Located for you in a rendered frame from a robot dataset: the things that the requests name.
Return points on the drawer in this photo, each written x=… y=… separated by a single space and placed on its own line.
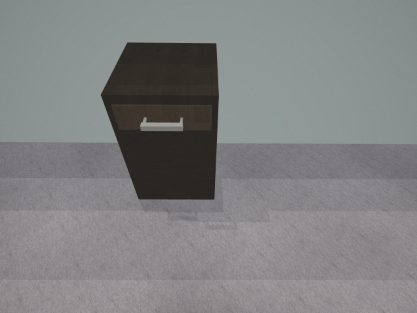
x=195 y=117

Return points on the handle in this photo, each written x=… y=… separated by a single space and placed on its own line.
x=161 y=126

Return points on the cabinet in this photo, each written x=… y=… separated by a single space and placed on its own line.
x=167 y=165

